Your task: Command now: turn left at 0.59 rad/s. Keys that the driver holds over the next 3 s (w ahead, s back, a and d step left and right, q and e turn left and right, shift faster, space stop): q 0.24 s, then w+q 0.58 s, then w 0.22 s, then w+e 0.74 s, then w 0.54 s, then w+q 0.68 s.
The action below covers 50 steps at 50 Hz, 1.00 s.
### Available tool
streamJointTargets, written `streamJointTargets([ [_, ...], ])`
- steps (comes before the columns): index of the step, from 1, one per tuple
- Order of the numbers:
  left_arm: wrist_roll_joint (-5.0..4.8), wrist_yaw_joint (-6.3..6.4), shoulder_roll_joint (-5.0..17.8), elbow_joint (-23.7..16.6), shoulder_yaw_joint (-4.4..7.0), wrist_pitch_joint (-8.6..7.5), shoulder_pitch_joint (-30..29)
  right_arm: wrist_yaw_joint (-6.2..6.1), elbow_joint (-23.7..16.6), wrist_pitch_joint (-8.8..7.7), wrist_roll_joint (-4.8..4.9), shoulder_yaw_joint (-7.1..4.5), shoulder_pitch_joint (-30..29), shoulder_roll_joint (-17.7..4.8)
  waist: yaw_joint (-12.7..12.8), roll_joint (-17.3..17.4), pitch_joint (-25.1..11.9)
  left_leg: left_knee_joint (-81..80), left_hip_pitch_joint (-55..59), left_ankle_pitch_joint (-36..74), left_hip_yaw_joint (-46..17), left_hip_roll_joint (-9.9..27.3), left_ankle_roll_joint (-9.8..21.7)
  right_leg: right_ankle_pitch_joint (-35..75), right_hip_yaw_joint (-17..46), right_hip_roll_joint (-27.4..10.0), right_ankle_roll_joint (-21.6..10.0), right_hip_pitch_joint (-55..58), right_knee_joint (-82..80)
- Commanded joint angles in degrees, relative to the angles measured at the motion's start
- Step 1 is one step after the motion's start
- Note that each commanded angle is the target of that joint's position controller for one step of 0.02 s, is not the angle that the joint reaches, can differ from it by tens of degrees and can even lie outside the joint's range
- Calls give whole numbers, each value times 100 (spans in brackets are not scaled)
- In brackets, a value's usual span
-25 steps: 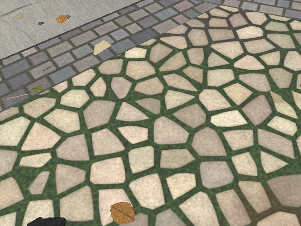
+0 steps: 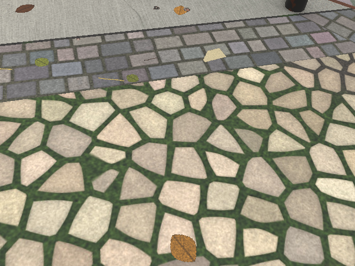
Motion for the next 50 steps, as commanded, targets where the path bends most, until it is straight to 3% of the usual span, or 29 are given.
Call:
streamJointTargets([
  [1, -41, 8, 383, -396, 98, -115, -107, -100, -455, -97, 34, -225, -178, -906, 77, 938, -739, -832, 1077, 1720, -1512, 1234, 942, 330, 281, 3, 72, -418, -154],
  [7, -72, -107, 322, -492, 30, -188, -344, -120, -548, -10, 44, -317, -134, -1107, -78, 1086, -654, -713, 958, 1206, -2054, 1149, 1025, 218, 398, 149, 159, 218, -1695],
  [12, -123, -224, 407, -497, 48, -300, -175, -49, -663, 63, 98, -340, -331, -1118, -44, 1135, -744, -476, 947, 1802, -2644, 1045, 1007, 85, 434, 288, 41, 914, -2637],
  [14, -145, -279, 413, -419, 68, -347, 154, -64, -715, 95, 180, -315, -504, -1050, 180, 1051, -868, -425, 656, 572, -2676, 775, 816, 712, 303, 282, -115, 1692, -3683],
  [15, -135, -275, 454, -347, 101, -355, 355, -82, -726, 101, 197, -274, -525, -935, 297, 912, -834, -293, 128, -407, -2522, 516, 606, 1152, 298, 108, -252, 2378, -4222],
  [16, -61, -240, 739, -326, 161, -338, 664, -77, -705, 93, 144, -174, -277, -591, 274, 88, -1043, 700, -774, -2008, -1921, 53, 281, 586, 1242, -939, -661, 3331, -4442],
  [17, 62, -239, 1182, -266, 227, -314, 880, -62, -836, 30, 175, -164, -131, -525, 162, -1085, -738, 1892, -2100, -2458, -718, -781, 33, -402, 2771, -1927, -1420, 3527, -4837],
  [18, 129, -257, 1097, -329, 224, -394, 701, -59, -935, -75, 104, -255, -440, -903, 239, -1090, -247, 2789, -2687, -1965, -693, -194, -101, -1338, 3421, -2330, -1809, 3036, -5143],
  [19, 61, -209, 807, -431, 142, -439, 396, -40, -844, -102, 92, -335, -437, -1138, 151, -841, -29, 3154, -2707, -1488, -645, 7, -172, -1454, 2920, -2056, -1638, 2845, -5191],
  [21, -80, -107, 547, -493, 41, -452, 231, -1, -686, -82, 43, -349, -243, -1029, 119, -713, 3, 3550, -2835, -878, -452, 124, -392, -1023, 2072, -1608, -1254, 2983, -5182],
  [22, -77, -74, 526, -463, 13, -463, 360, 48, -703, -106, 62, -306, -304, -870, 201, -638, 43, 3719, -2875, -617, -344, 192, -452, -700, 1752, -1529, -1219, 2969, -5238],
  [24, -24, -71, 550, -409, 8, -507, 669, 107, -794, -175, 116, -233, -471, -644, 356, -555, 76, 3664, -2950, -246, -127, 292, -518, -274, 1241, -1430, -1216, 2994, -5351],
  [28, -12, -132, 695, -333, 40, -551, 998, 185, -985, -250, 138, -150, -781, -473, 544, -524, 125, 2831, -2940, 208, 16, 490, -611, 461, 623, -1509, -1313, 3179, -5447],
  [32, -86, -211, 919, -245, 108, -552, 1071, 302, -1109, -290, 140, -58, -1039, -328, 597, -502, 268, 1768, -2289, 370, 322, 589, -490, 1006, -36, -1567, -1253, 2961, -5431],
  [35, -199, -271, 1045, -157, 159, -526, 1140, 371, -1178, -274, 168, -53, -1105, -381, 557, -481, 355, 1263, -1815, 106, 564, 554, -222, 1217, -308, -1700, -1160, 2985, -5308],
  [37, -261, -292, 1162, -125, 193, -479, 1084, 384, -1174, -254, 148, -125, -855, -520, 299, -509, 193, 934, -1159, -196, 821, 295, 39, 2536, -545, -1751, -1051, 3048, -4776],
  [38, -288, -288, 1171, -123, 187, -455, 989, 372, -1028, -242, 132, -236, -298, -670, -83, -397, -167, 548, -243, 23, 1017, 25, 206, 3758, -896, -1605, -900, 2932, -3896],
  [39, -257, -274, 951, -112, 105, -461, 1161, 311, -717, -205, 152, -444, 657, -1026, -499, -104, -786, 401, 1256, 149, 1074, -299, 406, 4431, -1270, -1295, -695, 2455, -2519],
  [40, -1, -268, 531, -291, -68, -493, 1245, 195, -585, -154, 228, -601, 1643, -1512, -836, 875, -1385, 245, 2959, -211, -640, 781, 836, 2086, -1334, -1008, -370, 863, -462],
  [41, 84, -288, 33, -719, -252, -665, 1341, 219, -749, -266, 222, -579, 1419, -2039, -315, 2154, -2059, -930, 3896, -1906, -4203, 2030, 1895, -1306, -344, 108, -130, -1091, 1155],
  [42, -207, -328, 747, -673, -99, -793, 728, 274, -770, -390, 173, -401, 1363, -1356, -711, 1166, -1802, -1416, 3635, -2138, -4088, 2101, 1703, -815, 337, -170, -231, -1630, 1612],
  [43, -325, -362, 847, -740, -74, -863, 549, 281, -685, -463, 110, -297, 1154, -1104, -571, 1096, -1121, -1326, 3053, -1608, -3272, 1990, 1516, -289, 224, -421, -406, -1842, 1456],
  [44, -215, -329, 753, -646, -108, -883, 566, 278, -710, -491, 96, -230, 825, -932, -365, 595, -832, -1245, 2333, -897, -2603, 1749, 1341, 179, 205, -679, -452, -1497, 1052],
  [45, -70, -307, 689, -565, -100, -858, 573, 274, -733, -486, 61, -159, 461, -749, -155, 441, -525, -1316, 1710, -231, -1984, 1431, 1170, 549, 207, -834, -447, -1127, 582],
  [46, -72, -339, 664, -525, -99, -804, 741, 248, -764, -506, -26, -126, 270, -731, 46, 745, -491, -1448, 1271, 295, -1763, 1371, 1182, 805, 232, -915, -410, -757, 443],
  [48, -29, -374, 550, -378, -120, -698, 919, 211, -654, -580, -20, -111, 174, -725, 177, 691, -469, -1606, 984, 1258, -1294, 1256, 1239, 1059, 102, -856, -261, -533, 173],
  [50, -8, -357, 460, -419, -149, -622, 635, 172, -509, -630, 5, -112, 256, -764, 134, 492, -228, -1772, 856, 1655, -947, 1162, 1214, 1550, 54, -808, -124, -722, -349],
])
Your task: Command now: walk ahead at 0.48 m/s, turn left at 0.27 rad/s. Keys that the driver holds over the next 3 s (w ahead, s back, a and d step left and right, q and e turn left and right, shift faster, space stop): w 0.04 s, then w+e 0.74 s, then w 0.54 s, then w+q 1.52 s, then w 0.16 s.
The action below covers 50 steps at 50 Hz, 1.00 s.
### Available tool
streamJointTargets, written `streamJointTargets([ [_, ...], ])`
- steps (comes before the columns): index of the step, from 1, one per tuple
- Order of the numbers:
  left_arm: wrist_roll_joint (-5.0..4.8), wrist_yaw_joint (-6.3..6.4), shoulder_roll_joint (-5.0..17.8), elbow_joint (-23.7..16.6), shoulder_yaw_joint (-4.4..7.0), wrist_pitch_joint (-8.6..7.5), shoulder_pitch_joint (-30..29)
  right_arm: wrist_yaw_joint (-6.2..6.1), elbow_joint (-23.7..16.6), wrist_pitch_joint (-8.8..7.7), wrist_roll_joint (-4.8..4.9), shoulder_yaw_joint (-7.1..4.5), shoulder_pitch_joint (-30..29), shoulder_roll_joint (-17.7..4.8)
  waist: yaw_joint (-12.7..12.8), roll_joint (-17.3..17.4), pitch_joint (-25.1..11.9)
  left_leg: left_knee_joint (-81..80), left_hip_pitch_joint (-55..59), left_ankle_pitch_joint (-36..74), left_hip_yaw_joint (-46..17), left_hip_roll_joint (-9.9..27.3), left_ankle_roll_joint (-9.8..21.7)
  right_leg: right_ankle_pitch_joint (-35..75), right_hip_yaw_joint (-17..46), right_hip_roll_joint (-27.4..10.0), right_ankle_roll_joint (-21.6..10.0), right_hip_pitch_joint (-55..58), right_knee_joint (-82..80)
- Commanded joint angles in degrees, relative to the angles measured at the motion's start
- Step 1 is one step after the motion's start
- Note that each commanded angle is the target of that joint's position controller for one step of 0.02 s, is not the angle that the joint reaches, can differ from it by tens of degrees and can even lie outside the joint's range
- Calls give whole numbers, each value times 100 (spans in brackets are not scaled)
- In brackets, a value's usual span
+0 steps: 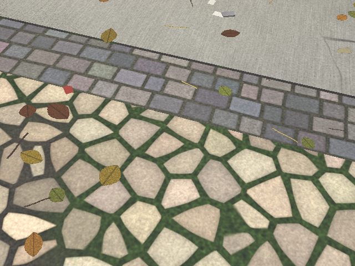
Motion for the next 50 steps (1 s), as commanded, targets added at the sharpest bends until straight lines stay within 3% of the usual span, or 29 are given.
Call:
streamJointTargets([
  [1, 54, 13, 394, -308, 97, 26, -112, -90, -245, -177, 15, -245, -167, -900, 89, 489, -109, -1204, 310, 1785, -1115, 1440, 994, 836, 91, -99, 165, -493, -693],
  [4, -9, -62, 227, -376, 18, -28, -594, -145, -47, -172, 19, -234, -48, -933, -95, 574, 24, -1291, 340, 1725, -576, 1216, 713, 1945, -70, 95, 125, -243, -1983],
  [6, -82, -136, 128, -471, -39, -57, -1016, -161, 127, -191, 32, -239, 194, -982, -293, 568, 195, -1450, 410, 1413, -450, 1298, 633, 2405, -179, 201, 22, -87, -2537],
  [11, -130, -341, 157, -732, -64, -96, -1501, -177, 485, -108, 32, -283, 514, -1030, -404, 452, 396, -1135, 1593, 2040, -241, 1736, 566, 1831, -143, 430, -371, -490, -3227],
  [14, -81, -368, 379, -699, 44, -74, -995, -269, 473, 0, -4, -326, 396, -1182, -73, 747, -201, -95, 2132, 4966, 12, 1744, 351, 929, -476, 924, -672, 298, -3148],
  [15, -69, -334, 587, -580, 153, -49, -419, -302, 437, 58, -36, -325, 338, -1226, 225, 831, -635, 771, 2158, 5944, 140, 1633, 252, 724, -634, 1161, -814, 1038, -3109],
  [16, -74, -270, 819, -454, 269, -24, 388, -342, 366, 89, -40, -300, 207, -1230, 703, 729, -1110, 2015, 1448, 5822, 341, 1467, 49, 1095, -429, 1082, -1036, 2434, -3251],
  [17, -4, -193, 1396, -417, 425, 21, 1198, -331, 137, 0, -144, -165, 685, -831, 693, -238, -2047, 4287, -805, 3539, 424, 934, -347, 1158, 1803, -325, -1902, 4987, -2978],
  [18, -153, -209, 1222, -340, 390, 13, 1330, -228, 198, -152, -163, -3, 961, -475, 574, -1094, -2760, 5870, -2394, -1884, -262, -183, -657, 322, 4535, -1296, -2749, 6208, -3919],
  [19, -169, -154, 856, -346, 296, 54, 1236, -120, 53, -312, 80, -117, 387, -982, 791, -530, -2304, 6209, -3088, -1756, -893, 200, -540, -560, 4237, -1080, -2372, 6042, -4226],
  [20, -132, -104, 754, -432, 265, 81, 926, -72, -164, -416, 218, -98, -188, -1023, 760, -172, -1510, 5881, -3294, -1360, -822, 506, -438, -656, 3471, -900, -2080, 5224, -4375],
  [21, -91, -82, 678, -493, 232, 94, 583, -82, -253, -480, 128, -79, -498, -958, 535, 361, -812, 5262, -3205, -1086, -676, 693, -392, -130, 2961, -674, -1939, 4180, -4554],
  [22, -37, -62, 573, -564, 188, 83, 362, -117, -263, -472, -13, -122, -536, -969, 315, 473, -483, 4796, -2882, -885, -622, 849, -419, 496, 2595, -500, -1886, 3452, -4707],
  [23, 17, -42, 580, -644, 183, 89, 237, -121, -278, -432, -52, -125, -429, -936, 142, 239, -364, 4635, -2558, -852, -601, 883, -486, 995, 2474, -380, -1954, 2942, -4825],
  [26, -47, 24, 620, -623, 202, 85, 148, -161, -230, -287, -119, -61, -247, -716, -51, 73, -250, 3701, -2248, -672, -365, 965, -761, 1724, 1813, -116, -1932, 2137, -4982],
  [30, -131, 120, 829, -486, 277, 150, 410, -159, -428, -296, -119, 57, -1166, -434, 304, -71, -185, 1833, -1613, 1154, -185, 660, -935, 1408, 1245, 377, -1500, 1564, -4868],
  [34, -192, 164, 811, -325, 285, 267, 848, -91, -541, -369, 30, -20, -1680, -603, 507, -252, -290, 874, -1319, 1541, -387, 422, -889, 654, 1806, 226, -1271, 2113, -4445],
  [36, -171, 176, 776, -323, 285, 301, 851, -68, -530, -410, 59, -114, -1612, -765, 394, -376, -324, 648, -1186, 1133, -514, 428, -738, 474, 2207, 64, -1152, 2509, -4079],
  [38, -133, 163, 640, -370, 253, 323, 731, -87, -388, -454, 63, -235, -1031, -913, 21, -456, -481, 331, -338, 879, -401, 475, -454, 584, 2271, 177, -942, 2472, -3502],
  [39, -88, 132, 347, -434, 149, 296, 732, -130, -339, -481, -26, -323, -415, -1122, -293, -226, -1014, 383, 773, 651, -819, 1019, -141, 437, 1976, 456, -750, 2132, -2456],
  [40, -88, 124, -96, -535, 7, 245, 1291, -164, -254, -447, -155, -432, 275, -1568, -278, 957, -1893, 291, 2709, -7, -2654, 2300, 579, -1031, 1152, 1170, -366, 704, -598],
  [41, -197, 128, 78, -598, -18, 202, 1604, -85, 8, -365, -43, -478, 667, -1558, -218, 2146, -2075, -291, 3106, -1515, -4672, 2928, 1087, -2248, 828, 1129, -218, -541, 661],
  [42, -236, 139, 556, -478, 98, 215, 1303, -70, -54, -352, 19, -358, 431, -1067, -348, 1309, -1311, -502, 2536, -2218, -4251, 2666, 899, -1777, 989, 842, -171, -900, 1130],
  [43, -177, 139, 656, -561, 130, 233, 775, -76, -59, -315, 3, -292, 181, -859, -378, 859, -726, -513, 1900, -1728, -3348, 2387, 702, -1322, 786, 681, -145, -932, 1175],
  [44, -103, 134, 588, -656, 123, 223, 459, -68, -43, -295, -42, -242, -35, -753, -311, 651, -375, -607, 1326, -970, -2744, 2141, 666, -1025, 699, 554, -139, -842, 958],
  [45, -67, 113, 498, -705, 132, 215, 299, -68, -3, -292, -71, -193, -157, -626, -211, 635, -149, -757, 929, -397, -2271, 1911, 635, -807, 677, 416, -153, -693, 666],
  [46, -102, 84, 396, -726, 112, 215, 361, -73, 39, -304, -89, -185, -227, -622, -74, 893, -112, -865, 647, -52, -2019, 1827, 659, -697, 626, 327, -145, -447, 439],
  [47, -108, 61, 301, -695, 85, 223, 402, -67, 93, -321, -49, -179, -244, -573, -24, 939, -127, -958, 535, 239, -1798, 1749, 705, -688, 534, 286, -124, -318, 204],
  [50, -30, 23, 74, -785, -18, 205, 53, -72, 263, -332, 38, -244, -183, -804, -30, 786, -81, -1183, 436, 972, -1304, 1752, 852, -327, 277, 192, -53, -294, -763],
])
Over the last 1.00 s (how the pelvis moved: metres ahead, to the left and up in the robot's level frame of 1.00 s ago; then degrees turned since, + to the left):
0.20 0.15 0.00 34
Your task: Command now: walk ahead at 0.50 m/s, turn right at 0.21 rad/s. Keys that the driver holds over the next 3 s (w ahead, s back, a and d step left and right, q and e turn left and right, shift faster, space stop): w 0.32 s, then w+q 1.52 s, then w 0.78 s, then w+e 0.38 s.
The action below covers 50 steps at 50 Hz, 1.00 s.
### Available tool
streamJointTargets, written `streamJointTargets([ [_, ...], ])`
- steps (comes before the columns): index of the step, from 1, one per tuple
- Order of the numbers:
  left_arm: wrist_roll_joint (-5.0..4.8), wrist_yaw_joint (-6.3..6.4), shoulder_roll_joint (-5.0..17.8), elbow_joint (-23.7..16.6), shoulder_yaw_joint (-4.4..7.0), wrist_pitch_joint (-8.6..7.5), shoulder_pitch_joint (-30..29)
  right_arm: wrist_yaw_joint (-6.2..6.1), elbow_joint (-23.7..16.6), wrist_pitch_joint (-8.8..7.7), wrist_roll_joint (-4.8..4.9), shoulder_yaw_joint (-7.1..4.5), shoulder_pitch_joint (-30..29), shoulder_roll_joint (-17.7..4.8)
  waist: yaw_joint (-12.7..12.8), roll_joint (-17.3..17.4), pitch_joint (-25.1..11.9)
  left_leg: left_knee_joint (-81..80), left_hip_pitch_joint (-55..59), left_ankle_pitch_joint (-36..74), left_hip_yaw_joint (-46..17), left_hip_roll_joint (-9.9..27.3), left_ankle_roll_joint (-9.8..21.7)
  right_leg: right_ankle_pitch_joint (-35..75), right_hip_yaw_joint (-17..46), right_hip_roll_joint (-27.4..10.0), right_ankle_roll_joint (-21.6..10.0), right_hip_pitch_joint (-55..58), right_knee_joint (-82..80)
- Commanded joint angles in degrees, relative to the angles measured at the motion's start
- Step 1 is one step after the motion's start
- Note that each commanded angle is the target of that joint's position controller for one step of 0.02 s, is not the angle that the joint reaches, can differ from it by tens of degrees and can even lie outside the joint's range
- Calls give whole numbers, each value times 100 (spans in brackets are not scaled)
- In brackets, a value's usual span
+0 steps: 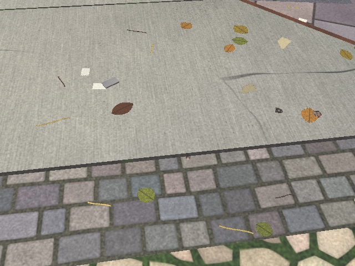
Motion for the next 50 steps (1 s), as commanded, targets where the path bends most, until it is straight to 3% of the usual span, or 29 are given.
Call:
streamJointTargets([
  [1, 63, -52, 97, -482, -34, -123, -323, -17, -254, -82, 65, -224, -201, -933, 60, 772, 52, -1193, 409, 1084, -1245, 1465, 1155, 594, -3, -309, 52, -569, -978],
  [4, 30, -119, 49, -550, -85, -190, -823, -20, -100, -25, 116, -250, -63, -1099, -115, 739, 81, -1236, 312, 1175, -800, 1331, 1028, 1457, -195, -189, 48, -80, -2057],
  [8, -28, -178, 195, -733, -42, -226, -1340, -19, 166, 63, 193, -269, 299, -1210, -212, 770, 204, -1107, 694, 1210, -797, 1557, 893, 1611, -240, -57, -102, 147, -2711],
  [10, -21, -197, 303, -752, 7, -241, -1278, -41, 250, 127, 206, -290, 320, -1281, -64, 791, 166, -855, 933, 1607, -778, 1654, 780, 1366, -303, 19, -263, 441, -2955],
  [11, 3, -186, 397, -670, 69, -244, -956, -58, 263, 157, 214, -291, 241, -1309, 181, 767, -4, -448, 929, 2299, -625, 1564, 675, 1366, -426, 139, -372, 995, -3162],
  [12, 35, -147, 600, -461, 191, -228, -300, -70, 278, 171, 202, -250, 272, -1209, 496, 653, -426, 374, 768, 3006, -375, 1312, 540, 1360, -540, 272, -519, 1988, -3272],
  [13, 66, -84, 913, -275, 317, -201, 629, -85, 187, 157, 103, -143, 242, -982, 915, 380, -1098, 1730, -19, 2385, -118, 1042, 316, 1405, 53, -299, -788, 3433, -3123],
  [14, 142, -44, 1560, -210, 447, -150, 1153, -67, -19, 60, 23, 59, 767, -394, 795, -1077, -1864, 4011, -2210, -347, 177, 165, -136, 627, 2613, -1795, -1691, 5374, -3479],
  [15, 50, -65, 1147, -163, 345, -135, 1295, -48, 58, -45, 85, -1, 646, -699, 923, -1079, -2105, 4856, -2967, -2167, -586, 89, -127, -268, 3874, -1984, -1903, 5386, -4198],
  [16, 23, -77, 903, -177, 241, -154, 889, -11, -59, -92, 234, -122, 209, -1077, 837, -709, -1189, 5126, -3455, -1818, -601, 421, -49, -522, 3142, -1817, -1653, 4711, -4315],
  [17, 40, -79, 707, -216, 185, -165, 531, -13, -97, -88, 252, -109, -81, -1040, 702, -385, -714, 4950, -3373, -1306, -481, 669, -14, -218, 2393, -1596, -1483, 3989, -4411],
  [18, 80, -98, 527, -212, 131, -185, 238, -26, -90, -52, 175, -111, -211, -960, 549, -181, -347, 4642, -3194, -935, -438, 819, -44, 271, 1884, -1382, -1389, 3337, -4599],
  [19, 140, -110, 409, -210, 97, -230, 50, -34, -50, 19, 130, -126, -119, -882, 354, -255, -191, 4431, -2844, -641, -503, 967, -70, 686, 1495, -1234, -1316, 2827, -4801],
  [21, 151, -121, 393, -117, 125, -339, -83, -35, 50, 159, 152, -91, 71, -646, 176, -313, -128, 4276, -2442, -352, -546, 981, -165, 1326, 931, -1154, -1335, 2331, -5092],
  [25, 183, -58, 505, 159, 190, -445, 68, -60, -92, 236, 129, -100, -367, -535, 219, -29, 88, 3413, -2831, 724, -784, 863, -256, 2215, 35, -1089, -1226, 2413, -5283],
  [29, 137, 18, 633, 326, 209, -424, 178, 71, -303, 181, 121, -33, -1056, -374, 471, 38, 277, 2077, -2559, 1812, -396, 729, -160, 2288, -658, -967, -995, 2518, -5421],
  [34, 41, 66, 781, 650, 270, -231, 647, 251, -755, 179, 132, 9, -1816, -327, 722, 136, 511, 1341, -2985, 1360, -105, 622, 90, 2879, -935, -1300, -893, 3644, -5058],
  [37, 14, 148, 967, 650, 322, -74, 582, 338, -928, 203, 127, -84, -1681, -500, 478, -126, 173, 1279, -2394, 449, 383, 220, 367, 5303, -1181, -1343, -706, 4048, -4134],
  [38, 19, 191, 1039, 625, 341, -21, 546, 334, -883, 227, 122, -170, -1292, -649, 237, -245, -124, 1319, -1829, 172, 535, 1, 494, 6201, -1266, -1308, -636, 4046, -3473],
  [39, 16, 233, 1058, 592, 336, 23, 467, 292, -724, 238, 135, -320, -529, -899, -206, -203, -549, 1064, -738, 314, 572, -218, 684, 6412, -1403, -1163, -498, 3705, -2420],
  [40, 49, 273, 993, 497, 288, -4, 445, 189, -524, 281, 146, -506, 437, -1290, -689, 136, -1073, 838, 1032, 543, -179, 112, 989, 5202, -1416, -957, -276, 2481, -891],
  [41, 257, 146, 118, 202, -2, -175, 1064, 113, -511, 279, 181, -625, 577, -1945, -124, 1635, -1656, 733, 3358, 135, -3247, 1711, 2097, -248, -1188, 171, 129, -310, 1301],
  [42, 96, 43, 435, 155, 13, -424, 642, 98, -627, 234, 168, -509, 754, -1541, -451, 1214, -2459, -174, 3883, -510, -4964, 2194, 2506, -1542, 116, 542, 133, -1146, 2188],
  [43, -141, -26, 754, -41, 107, -564, 15, 83, -587, 199, 103, -421, 575, -1236, -582, 899, -1642, -317, 3394, -282, -4009, 1951, 2108, -1041, 330, 163, 1, -1623, 2089],
  [44, -126, -20, 676, -128, 62, -635, -174, 69, -622, 178, 117, -378, 227, -1089, -346, 456, -1083, -338, 2534, 136, -3292, 1695, 1864, -566, 283, -91, -69, -1488, 1549],
  [45, 23, 16, 652, -100, 83, -640, -243, 63, -695, 181, 116, -327, -168, -943, -85, 188, -627, -434, 1646, 777, -2776, 1467, 1711, -352, 216, -253, -25, -1169, 979],
  [46, 113, 30, 712, -83, 134, -582, -160, 41, -786, 179, 57, -273, -410, -803, 126, 282, -457, -575, 1029, 1296, -2438, 1301, 1668, -193, 226, -366, 32, -741, 692],
  [47, 142, 21, 679, -89, 144, -509, -61, 28, -843, 184, 24, -270, -527, -809, 265, 386, -373, -708, 626, 1505, -2343, 1224, 1686, -123, 202, -380, 112, -476, 504],
  [50, 185, 43, 418, -136, 73, -357, -135, -52, -777, 165, 68, -327, -520, -999, 345, 427, -161, -891, -232, 1917, -1812, 1017, 1665, 247, -29, -329, 390, -203, -426],
])
Over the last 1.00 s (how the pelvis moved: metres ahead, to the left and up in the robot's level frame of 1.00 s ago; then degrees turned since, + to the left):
0.61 -0.05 0.00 -24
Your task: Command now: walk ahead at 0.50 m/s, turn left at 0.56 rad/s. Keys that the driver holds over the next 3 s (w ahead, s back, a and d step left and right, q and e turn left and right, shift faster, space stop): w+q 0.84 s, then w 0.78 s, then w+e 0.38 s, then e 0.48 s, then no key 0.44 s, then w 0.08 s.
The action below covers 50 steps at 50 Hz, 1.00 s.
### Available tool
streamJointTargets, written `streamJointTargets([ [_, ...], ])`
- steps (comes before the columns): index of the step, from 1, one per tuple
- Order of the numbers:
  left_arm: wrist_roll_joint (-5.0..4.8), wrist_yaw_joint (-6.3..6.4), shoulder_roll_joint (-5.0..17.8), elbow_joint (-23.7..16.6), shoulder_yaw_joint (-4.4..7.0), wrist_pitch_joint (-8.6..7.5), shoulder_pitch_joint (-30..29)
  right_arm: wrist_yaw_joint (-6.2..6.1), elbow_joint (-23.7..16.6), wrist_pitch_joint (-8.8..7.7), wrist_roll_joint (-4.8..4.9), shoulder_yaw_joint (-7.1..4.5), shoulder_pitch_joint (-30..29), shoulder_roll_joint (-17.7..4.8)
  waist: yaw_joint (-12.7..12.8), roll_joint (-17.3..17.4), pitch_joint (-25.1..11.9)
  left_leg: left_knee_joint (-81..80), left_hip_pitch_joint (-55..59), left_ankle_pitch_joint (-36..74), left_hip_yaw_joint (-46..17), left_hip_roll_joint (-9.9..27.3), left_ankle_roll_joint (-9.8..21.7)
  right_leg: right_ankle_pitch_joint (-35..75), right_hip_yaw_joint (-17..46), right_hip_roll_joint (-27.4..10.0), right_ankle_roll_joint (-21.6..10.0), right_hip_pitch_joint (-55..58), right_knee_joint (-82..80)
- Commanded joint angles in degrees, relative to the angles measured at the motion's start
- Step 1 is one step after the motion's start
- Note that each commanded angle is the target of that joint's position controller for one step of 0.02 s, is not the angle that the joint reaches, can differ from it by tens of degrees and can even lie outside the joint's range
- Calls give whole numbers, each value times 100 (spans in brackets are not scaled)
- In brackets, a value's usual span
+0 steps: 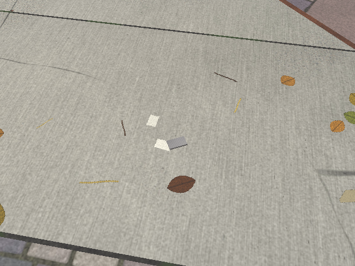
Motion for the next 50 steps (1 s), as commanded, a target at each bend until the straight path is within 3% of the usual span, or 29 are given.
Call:
streamJointTargets([
  [1, 53, 31, 379, -360, 94, 39, 17, -114, -430, -106, 20, -255, -263, -946, 187, 307, -274, -995, -108, 1625, -1315, 1391, 1153, 732, -130, -1, 232, -74, -959],
  [4, 18, -12, 249, -498, 30, 7, -687, -178, -312, -45, 69, -280, -13, -1006, -126, 475, -237, -878, -381, 906, -1084, 1074, 811, 2100, -182, 307, 260, 457, -2335],
  [7, -89, -67, 415, -611, 88, -42, -1030, -191, -178, 2, 116, -287, 289, -1007, -249, 582, -268, -619, -91, 290, -1508, 1227, 669, 2330, -3, 451, 202, 694, -2929],
  [10, -115, -98, 651, -604, 208, -103, -870, -208, -163, 35, 106, -286, 298, -947, -73, 763, -305, -80, 366, 30, -2058, 1430, 512, 1727, 145, 434, -20, 945, -3199],
  [12, -76, -59, 804, -427, 333, -149, -115, -193, -213, 47, 73, -213, 229, -702, 345, 777, -601, 692, 229, 208, -1985, 1135, 260, 1504, 49, 355, -308, 2064, -3499],
  [13, 22, -11, 1085, -371, 419, -171, 645, -167, -295, 29, 9, -78, 281, -332, 660, 211, -1295, 2182, -311, -368, -1536, 776, 43, 1107, 864, -522, -662, 3359, -3494],
  [14, 91, -24, 1560, -171, 540, -84, 1159, -167, -481, -19, 169, 28, 1005, -33, 386, -1679, -2009, 4034, -2210, -2432, -715, 35, -327, -423, 3473, -1784, -1571, 5070, -4089],
  [15, -37, -64, 1100, -214, 451, -58, 1101, -190, -356, -20, 213, -62, 990, -598, 479, -1344, -1691, 4909, -2986, -2393, -808, 480, -420, -1778, 4214, -1925, -1580, 4938, -4426],
  [16, -61, -40, 769, -272, 360, -28, 870, -194, -391, 15, 171, -161, 437, -930, 616, -801, -1012, 5179, -3177, -1867, -730, 666, -461, -1603, 3377, -1695, -1343, 4338, -4490],
  [17, -14, -29, 649, -298, 307, 7, 599, -207, -440, 49, 102, -173, 139, -916, 547, -412, -653, 5134, -3019, -1464, -553, 851, -498, -778, 2591, -1459, -1196, 3734, -4512],
  [18, 5, -25, 490, -253, 257, 30, 429, -194, -496, 56, 35, -186, -92, -839, 486, -276, -326, 4862, -2893, -1184, -536, 995, -498, -65, 1952, -1176, -1114, 3236, -4638],
  [19, 43, -3, 458, -214, 234, 20, 345, -157, -535, 75, 82, -190, -27, -732, 327, -565, -267, 4727, -2642, -981, -520, 1150, -510, 354, 1571, -1089, -1107, 2923, -4746],
  [21, -4, 4, 392, -122, 236, -23, 328, -117, -535, 135, 129, -167, -7, -540, 283, -641, -195, 4492, -2473, -843, -368, 1246, -544, 812, 969, -947, -1155, 2679, -4986],
  [25, -17, 15, 653, 94, 337, -49, 447, -89, -700, 178, 79, -104, -409, -348, 319, -318, -82, 3681, -2808, -234, -325, 1344, -642, 1670, 260, -1076, -1317, 2831, -5220],
  [30, -58, 48, 838, 291, 375, 41, 548, 77, -840, 94, 86, -29, -1139, -210, 559, -227, 92, 2199, -2478, 949, 87, 1260, -558, 2193, -733, -931, -1122, 3008, -5240],
  [34, -167, 45, 1023, 479, 432, 156, 796, 207, -1065, 92, 112, -24, -1631, -233, 640, -223, 284, 1521, -2343, 685, 391, 1141, -331, 2681, -1090, -1109, -995, 3520, -5061],
  [36, -226, 65, 1186, 498, 483, 223, 761, 234, -1112, 116, 80, -107, -1513, -398, 434, -356, 102, 1362, -1859, 134, 667, 857, -107, 4348, -1320, -1136, -885, 3756, -4495],
  [37, -259, 88, 1283, 492, 514, 259, 741, 226, -1069, 143, 59, -185, -1219, -541, 219, -457, -140, 1343, -1375, -151, 829, 640, 27, 5346, -1430, -1117, -828, 3813, -3931],
  [38, -288, 108, 1315, 473, 520, 301, 665, 201, -896, 167, 62, -317, -511, -752, -217, -406, -527, 1097, -429, -83, 946, 391, 213, 5870, -1586, -1003, -723, 3629, -2956],
  [39, -257, 136, 1170, 437, 457, 300, 674, 113, -614, 212, 85, -510, 511, -1083, -725, -193, -1032, 830, 1189, 205, 723, 301, 446, 5278, -1684, -795, -518, 2738, -1580],
  [40, 42, 107, 483, 235, 239, 252, 946, -12, -502, 249, 141, -615, 897, -1627, -497, 1147, -1431, 769, 3012, 115, -1485, 1638, 1017, 903, -1655, -201, -221, 587, 417],
  [41, -1, 43, 349, -50, 108, 51, 971, 39, -754, 122, 120, -562, 746, -1791, -265, 1575, -2423, -281, 3899, -1276, -4602, 2649, 2006, -1677, -358, 733, -83, -867, 1795],
  [42, -231, -24, 897, -162, 249, -89, 274, 88, -706, 28, 85, -416, 686, -1262, -576, 774, -1955, -607, 3617, -1411, -4059, 2503, 1627, -1164, 176, 372, -160, -1480, 1920],
  [43, -314, -53, 874, -214, 222, -170, 115, 87, -633, -32, 62, -335, 475, -1040, -421, 665, -1235, -636, 2825, -1008, -3162, 2321, 1389, -615, 58, 127, -270, -1505, 1505],
  [44, -199, -9, 785, -94, 208, -188, 157, 76, -644, -58, 53, -274, 79, -873, -141, 188, -850, -635, 1975, -343, -2514, 2064, 1169, -195, 33, -129, -253, -1130, 1008],
  [45, -69, 21, 789, 1, 237, -137, 195, 66, -678, -72, 10, -188, -227, -633, 39, 166, -599, -741, 1395, 359, -1983, 1812, 991, 113, 18, -291, -236, -751, 597],
  [46, -69, -3, 787, 25, 245, -70, 388, 39, -714, -88, -65, -169, -354, -648, 217, 505, -612, -847, 977, 863, -1855, 1811, 1058, 276, 36, -354, -167, -400, 509],
  [48, -22, -15, 667, 113, 226, 37, 514, 8, -590, -150, -39, -158, -342, -642, 279, 451, -567, -1001, 558, 1559, -1434, 1714, 1119, 437, -78, -349, 9, -151, 173],
  [50, -9, -1, 509, 23, 179, 99, 163, -51, -439, -183, -34, -175, -191, -745, 190, 351, -351, -1147, 397, 1705, -1099, 1610, 1069, 943, -150, -319, 132, -354, -413],
])
Over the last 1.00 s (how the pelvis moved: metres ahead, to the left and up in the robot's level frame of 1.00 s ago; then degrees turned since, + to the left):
0.54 0.01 0.00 18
